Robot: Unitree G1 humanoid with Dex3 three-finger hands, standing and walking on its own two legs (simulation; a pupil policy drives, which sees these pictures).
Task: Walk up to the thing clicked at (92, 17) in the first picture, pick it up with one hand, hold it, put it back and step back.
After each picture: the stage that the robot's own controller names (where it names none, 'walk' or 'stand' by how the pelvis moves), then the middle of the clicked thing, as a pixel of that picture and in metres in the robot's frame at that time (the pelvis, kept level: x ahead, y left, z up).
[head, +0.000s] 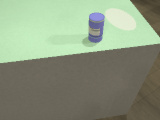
stand; (95, 28) +0.61 -0.04 +0.07
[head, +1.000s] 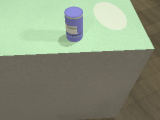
rise first; (74, 25) +0.54 +0.06 +0.10
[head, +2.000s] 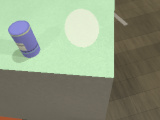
rise first; (25, 40) +0.45 +0.23 +0.10
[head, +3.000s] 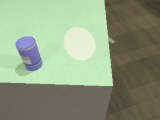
stand; (30, 54) +0.44 +0.21 +0.08
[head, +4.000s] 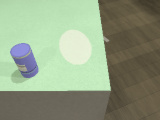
stand; (25, 61) +0.42 +0.22 +0.07
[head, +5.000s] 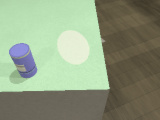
stand; (24, 61) +0.42 +0.22 +0.07
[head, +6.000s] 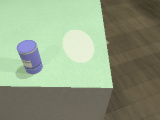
stand; (30, 57) +0.44 +0.21 +0.07
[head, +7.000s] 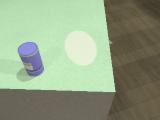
stand; (31, 59) +0.42 +0.20 +0.07
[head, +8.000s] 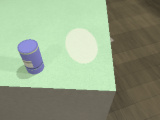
rise first; (31, 57) +0.43 +0.20 +0.07
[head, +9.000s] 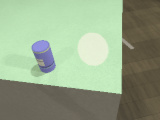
rise first; (44, 57) +0.45 +0.20 +0.07
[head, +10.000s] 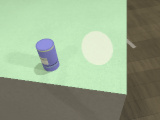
go down; (48, 55) +0.44 +0.19 +0.07
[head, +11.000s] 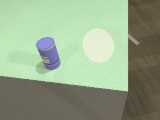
go down; (49, 54) +0.45 +0.19 +0.07
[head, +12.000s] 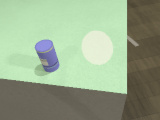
go down; (48, 56) +0.44 +0.19 +0.07
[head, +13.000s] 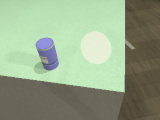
go down; (48, 54) +0.45 +0.19 +0.07
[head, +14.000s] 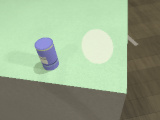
go down; (47, 54) +0.44 +0.19 +0.07
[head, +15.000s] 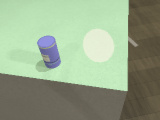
go down; (49, 52) +0.45 +0.19 +0.07
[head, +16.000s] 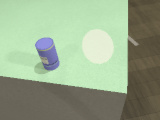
go down; (48, 54) +0.44 +0.19 +0.07
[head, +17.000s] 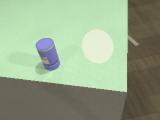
go down; (48, 54) +0.45 +0.19 +0.07
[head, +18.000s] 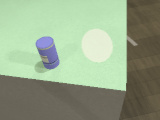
go down; (48, 53) +0.45 +0.19 +0.07
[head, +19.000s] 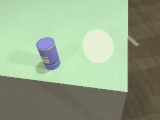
go down; (49, 54) +0.45 +0.19 +0.07
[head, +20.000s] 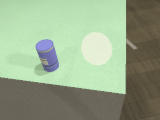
go down; (48, 56) +0.45 +0.19 +0.07
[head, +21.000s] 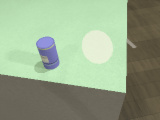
go down; (48, 53) +0.45 +0.19 +0.07
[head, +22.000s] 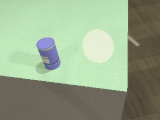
go down; (49, 54) +0.45 +0.19 +0.07
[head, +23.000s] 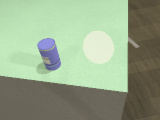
go down; (50, 54) +0.45 +0.19 +0.07
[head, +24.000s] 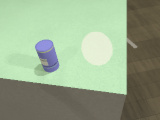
go down; (48, 56) +0.44 +0.19 +0.07
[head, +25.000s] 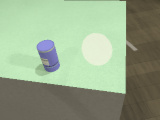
go down; (49, 56) +0.45 +0.19 +0.07
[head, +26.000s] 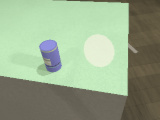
go down; (51, 56) +0.45 +0.19 +0.07
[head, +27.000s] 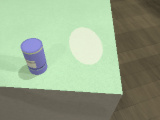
go down; (35, 57) +0.43 +0.17 +0.08
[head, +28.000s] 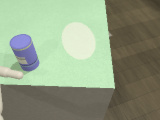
close in; (25, 53) +0.43 +0.20 +0.09
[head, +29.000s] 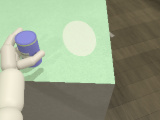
close; (29, 49) +0.45 +0.19 +0.10
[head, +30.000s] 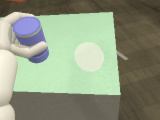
lift; (33, 41) +0.34 +0.14 +0.27
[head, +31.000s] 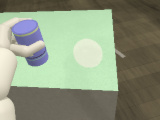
hold; (32, 44) +0.35 +0.16 +0.25
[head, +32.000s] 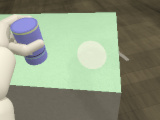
hold; (31, 42) +0.34 +0.16 +0.26
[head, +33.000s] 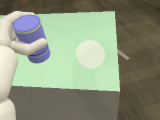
crouch; (33, 40) +0.33 +0.15 +0.27
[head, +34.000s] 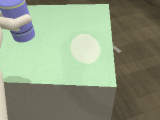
crouch; (18, 19) +0.41 +0.19 +0.28
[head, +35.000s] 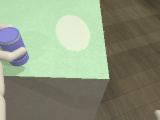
lower; (14, 47) +0.45 +0.21 +0.10
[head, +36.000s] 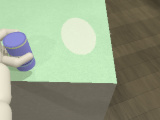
lower; (20, 52) +0.42 +0.20 +0.11
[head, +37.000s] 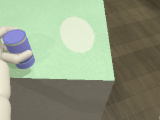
lower; (20, 50) +0.43 +0.20 +0.11
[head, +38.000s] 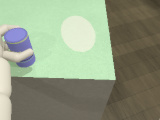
lower; (21, 48) +0.43 +0.20 +0.11
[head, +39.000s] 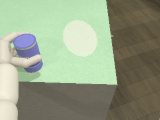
draw back; (29, 54) +0.42 +0.18 +0.11
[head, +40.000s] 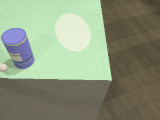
withdraw; (19, 49) +0.42 +0.19 +0.11
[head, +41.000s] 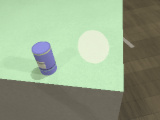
sink last; (45, 59) +0.42 +0.19 +0.09
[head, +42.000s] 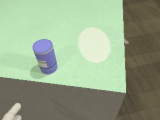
stand; (46, 57) +0.42 +0.17 +0.08
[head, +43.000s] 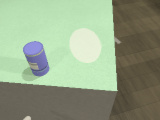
stand; (37, 59) +0.42 +0.19 +0.07
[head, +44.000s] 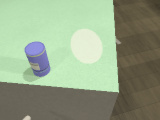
stand; (38, 59) +0.41 +0.19 +0.07
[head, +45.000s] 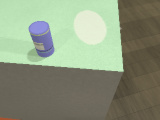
walk; (42, 40) +0.47 +0.16 +0.09
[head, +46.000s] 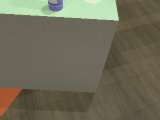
walk; out of the picture +0.72 +0.13 +0.08
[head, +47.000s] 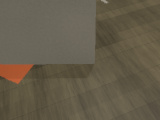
walk; out of the picture +1.08 +0.26 +0.10
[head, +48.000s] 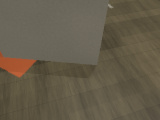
stand; out of the picture +1.13 +0.13 +0.08
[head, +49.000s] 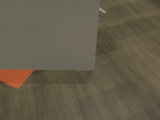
stand; out of the picture +1.11 +0.17 +0.07
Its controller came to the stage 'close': yes
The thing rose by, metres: 0.21
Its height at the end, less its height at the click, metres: +0.00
